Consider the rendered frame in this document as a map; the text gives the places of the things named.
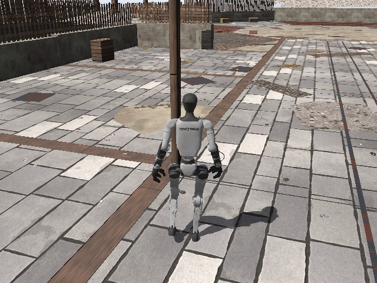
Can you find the right robot shin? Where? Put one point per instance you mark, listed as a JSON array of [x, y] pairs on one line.
[[197, 215]]

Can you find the humanoid robot head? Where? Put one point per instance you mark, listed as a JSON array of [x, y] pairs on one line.
[[189, 103]]

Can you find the left robot upper arm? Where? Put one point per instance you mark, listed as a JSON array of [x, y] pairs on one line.
[[170, 124]]

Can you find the robot left hand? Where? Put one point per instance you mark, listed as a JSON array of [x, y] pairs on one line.
[[155, 174]]

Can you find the left robot forearm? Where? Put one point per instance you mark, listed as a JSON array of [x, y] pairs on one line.
[[159, 158]]

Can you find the right robot upper arm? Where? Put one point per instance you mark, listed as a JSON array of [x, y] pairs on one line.
[[207, 124]]

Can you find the right robot forearm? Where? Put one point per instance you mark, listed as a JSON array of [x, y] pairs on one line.
[[216, 157]]

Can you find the robot right hand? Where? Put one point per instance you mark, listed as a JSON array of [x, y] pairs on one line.
[[214, 169]]

